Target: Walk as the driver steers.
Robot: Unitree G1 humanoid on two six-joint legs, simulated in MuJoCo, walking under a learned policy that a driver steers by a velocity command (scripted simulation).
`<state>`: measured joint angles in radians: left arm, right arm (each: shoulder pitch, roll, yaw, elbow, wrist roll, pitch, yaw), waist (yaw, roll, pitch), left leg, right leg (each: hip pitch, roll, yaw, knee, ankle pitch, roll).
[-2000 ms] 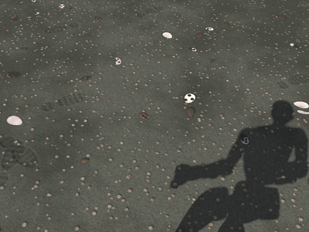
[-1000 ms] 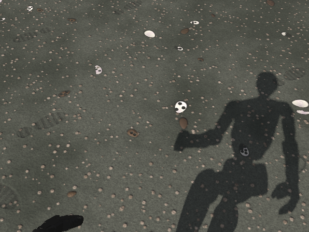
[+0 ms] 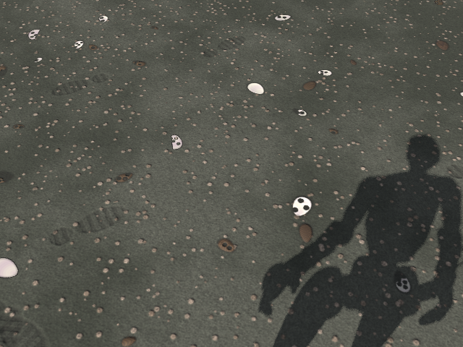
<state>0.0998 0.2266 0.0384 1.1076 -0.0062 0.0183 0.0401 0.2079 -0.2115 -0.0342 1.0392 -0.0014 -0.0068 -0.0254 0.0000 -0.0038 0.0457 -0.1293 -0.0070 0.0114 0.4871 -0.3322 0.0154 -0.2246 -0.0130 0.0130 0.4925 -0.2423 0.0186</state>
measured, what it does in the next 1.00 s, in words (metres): walks ahead: left foot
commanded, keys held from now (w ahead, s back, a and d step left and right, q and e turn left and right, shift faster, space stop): no key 0.16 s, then w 0.84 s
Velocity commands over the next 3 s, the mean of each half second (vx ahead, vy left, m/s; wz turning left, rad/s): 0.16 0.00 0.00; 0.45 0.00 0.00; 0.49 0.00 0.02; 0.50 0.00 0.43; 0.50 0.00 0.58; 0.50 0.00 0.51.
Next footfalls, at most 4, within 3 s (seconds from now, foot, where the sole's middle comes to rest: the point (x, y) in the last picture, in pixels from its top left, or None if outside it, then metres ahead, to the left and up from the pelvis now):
0.92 left None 0.47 0.08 -0.77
1.46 right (290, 264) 0.77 -0.16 -0.77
2.02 left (208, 198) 1.04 0.11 -0.77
2.48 right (226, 133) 1.38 0.05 -0.77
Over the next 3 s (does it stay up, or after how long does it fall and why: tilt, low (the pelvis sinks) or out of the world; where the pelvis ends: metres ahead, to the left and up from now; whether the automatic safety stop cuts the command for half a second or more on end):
stays up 1.36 0.24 -0.01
